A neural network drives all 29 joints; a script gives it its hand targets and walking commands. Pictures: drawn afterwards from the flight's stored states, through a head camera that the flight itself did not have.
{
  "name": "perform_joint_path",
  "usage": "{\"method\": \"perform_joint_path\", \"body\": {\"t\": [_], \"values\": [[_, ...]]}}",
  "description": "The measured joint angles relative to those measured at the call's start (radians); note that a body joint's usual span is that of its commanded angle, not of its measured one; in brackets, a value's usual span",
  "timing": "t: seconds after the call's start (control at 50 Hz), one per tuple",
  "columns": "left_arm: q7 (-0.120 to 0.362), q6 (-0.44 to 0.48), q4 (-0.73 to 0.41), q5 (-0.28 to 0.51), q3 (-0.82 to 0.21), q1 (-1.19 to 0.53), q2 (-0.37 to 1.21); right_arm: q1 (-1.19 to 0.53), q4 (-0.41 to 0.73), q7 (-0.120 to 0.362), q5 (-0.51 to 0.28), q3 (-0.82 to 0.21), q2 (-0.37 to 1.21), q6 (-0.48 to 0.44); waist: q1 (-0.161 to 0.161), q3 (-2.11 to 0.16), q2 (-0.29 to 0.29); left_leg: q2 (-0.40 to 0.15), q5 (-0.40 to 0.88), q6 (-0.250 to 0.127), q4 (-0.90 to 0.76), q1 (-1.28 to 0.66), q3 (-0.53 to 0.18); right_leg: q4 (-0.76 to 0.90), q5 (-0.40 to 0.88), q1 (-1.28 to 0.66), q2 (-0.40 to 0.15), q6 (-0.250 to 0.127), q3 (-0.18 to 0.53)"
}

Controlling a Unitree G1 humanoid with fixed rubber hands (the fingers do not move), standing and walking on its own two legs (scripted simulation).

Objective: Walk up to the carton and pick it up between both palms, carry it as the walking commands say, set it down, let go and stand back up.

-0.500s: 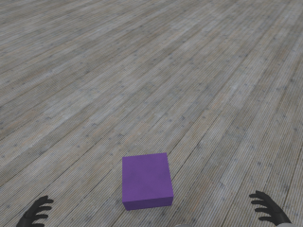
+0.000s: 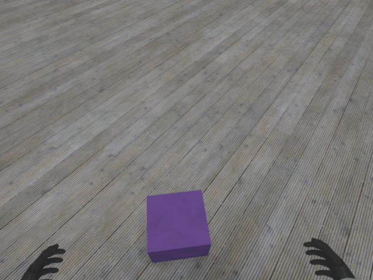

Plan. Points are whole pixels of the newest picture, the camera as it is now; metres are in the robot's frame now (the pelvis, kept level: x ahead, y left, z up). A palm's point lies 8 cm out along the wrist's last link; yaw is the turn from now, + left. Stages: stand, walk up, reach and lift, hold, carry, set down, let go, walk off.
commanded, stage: walk up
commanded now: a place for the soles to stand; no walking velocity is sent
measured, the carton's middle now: (177, 225) +0.46 +0.04 -0.66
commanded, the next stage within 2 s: none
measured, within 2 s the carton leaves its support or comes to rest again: neither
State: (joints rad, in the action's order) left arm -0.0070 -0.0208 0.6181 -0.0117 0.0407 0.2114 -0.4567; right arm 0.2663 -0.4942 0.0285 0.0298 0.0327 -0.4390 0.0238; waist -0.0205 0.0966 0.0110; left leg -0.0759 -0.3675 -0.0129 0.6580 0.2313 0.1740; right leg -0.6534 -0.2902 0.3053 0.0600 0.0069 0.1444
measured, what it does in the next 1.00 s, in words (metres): stands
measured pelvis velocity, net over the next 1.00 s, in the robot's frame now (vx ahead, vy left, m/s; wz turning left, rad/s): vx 0.00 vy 0.01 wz -0.02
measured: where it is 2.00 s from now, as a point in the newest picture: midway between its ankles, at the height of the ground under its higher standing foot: outside the picture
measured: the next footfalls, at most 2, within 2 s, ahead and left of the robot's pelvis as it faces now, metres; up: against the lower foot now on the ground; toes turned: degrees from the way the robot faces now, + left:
none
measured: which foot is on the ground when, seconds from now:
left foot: down 0.00-1.00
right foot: down 0.00-1.00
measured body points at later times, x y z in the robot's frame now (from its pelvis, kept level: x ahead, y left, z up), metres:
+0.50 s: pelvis +0.00 +0.01 +0.00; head +0.02 +0.00 +0.45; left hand +0.17 +0.33 -0.06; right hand +0.14 -0.31 -0.06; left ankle +0.00 +0.11 -0.72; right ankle +0.04 -0.13 -0.72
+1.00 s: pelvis +0.00 +0.01 +0.00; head +0.02 +0.01 +0.45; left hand +0.16 +0.33 -0.07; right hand +0.13 -0.31 -0.06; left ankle +0.00 +0.11 -0.72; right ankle +0.04 -0.13 -0.72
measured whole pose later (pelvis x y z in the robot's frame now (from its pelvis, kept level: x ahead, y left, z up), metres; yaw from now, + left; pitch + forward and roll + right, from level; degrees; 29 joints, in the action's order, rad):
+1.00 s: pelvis +0.00 +0.01 +0.00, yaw -1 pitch -3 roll +1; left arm -0.01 -0.03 0.64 -0.01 0.03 0.20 -0.45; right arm 0.28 -0.49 0.03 0.02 0.04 -0.44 0.03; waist -0.02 0.08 0.00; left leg -0.06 -0.36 -0.03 0.64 0.22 0.21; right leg -0.66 -0.29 0.32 0.04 0.02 0.15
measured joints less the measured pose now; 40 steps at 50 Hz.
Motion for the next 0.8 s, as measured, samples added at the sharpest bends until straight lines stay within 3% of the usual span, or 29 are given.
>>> {"method": "perform_joint_path", "body": {"t": [0.16, 0.3, 0.44, 0.56, 0.7, 0.8], "values": [[-0.003, -0.001, 0.010, 0.001, -0.011, -0.009, 0.004, 0.004, 0.007, 0.004, -0.006, 0.003, -0.002, 0.002, -0.004, -0.013, -0.011, 0.019, 0.013, -0.006, -0.034, -0.012, 0.013, 0.006, -0.001, 0.003, -0.016, 0.011, 0.014], [-0.002, 0.000, 0.009, 0.001, -0.005, -0.018, -0.001, -0.004, -0.002, 0.003, -0.003, 0.003, 0.000, 0.011, -0.007, -0.003, -0.004, -0.002, -0.007, 0.000, 0.003, -0.004, 0.008, -0.001, -0.003, -0.001, 0.002, 0.008, 0.007], [-0.003, -0.003, 0.017, -0.001, -0.009, -0.014, 0.003, 0.009, 0.004, 0.003, -0.005, 0.008, -0.005, 0.005, -0.006, -0.012, -0.012, 0.020, 0.011, -0.010, -0.030, -0.010, 0.022, 0.001, -0.001, 0.008, -0.016, 0.013, 0.021], [-0.002, -0.002, 0.014, 0.001, -0.004, -0.014, 0.000, 0.005, -0.007, 0.000, -0.001, 0.004, 0.001, 0.009, -0.006, -0.002, -0.004, -0.003, -0.008, -0.004, 0.005, -0.005, 0.015, -0.001, -0.001, -0.001, 0.000, 0.011, 0.006], [-0.004, -0.003, 0.020, -0.002, -0.011, -0.009, 0.006, 0.013, 0.004, 0.004, -0.004, 0.009, -0.002, 0.008, -0.006, -0.013, -0.012, 0.020, 0.008, -0.011, -0.024, -0.008, 0.024, 0.000, -0.001, 0.009, -0.019, 0.015, 0.016], [-0.002, -0.003, 0.016, 0.000, -0.006, -0.011, 0.002, 0.011, -0.008, -0.003, 0.000, 0.005, 0.001, 0.003, -0.005, -0.006, -0.008, 0.004, -0.003, -0.011, -0.005, -0.008, 0.022, 0.000, -0.001, 0.002, -0.009, 0.005, 0.003]]}}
